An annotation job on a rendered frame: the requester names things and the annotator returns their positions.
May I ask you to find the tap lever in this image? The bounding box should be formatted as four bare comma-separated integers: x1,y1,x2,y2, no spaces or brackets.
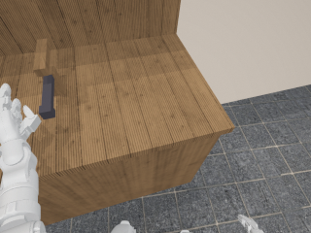
38,75,55,119

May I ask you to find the left robot shin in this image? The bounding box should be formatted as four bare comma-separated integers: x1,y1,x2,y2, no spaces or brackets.
121,220,130,225

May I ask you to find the left robot hand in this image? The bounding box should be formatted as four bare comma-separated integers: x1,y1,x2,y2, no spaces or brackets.
0,83,42,145

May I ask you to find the robot left thigh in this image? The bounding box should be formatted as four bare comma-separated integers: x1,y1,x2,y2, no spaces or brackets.
111,223,136,233

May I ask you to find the right robot hand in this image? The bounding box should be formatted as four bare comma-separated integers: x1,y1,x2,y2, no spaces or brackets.
237,214,264,233

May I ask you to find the robot left forearm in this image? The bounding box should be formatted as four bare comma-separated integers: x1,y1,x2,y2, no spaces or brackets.
0,139,41,232

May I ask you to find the robot left upper arm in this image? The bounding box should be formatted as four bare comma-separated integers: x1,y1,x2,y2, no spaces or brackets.
0,219,47,233

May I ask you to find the counter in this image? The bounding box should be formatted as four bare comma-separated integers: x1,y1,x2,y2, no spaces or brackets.
0,0,235,226

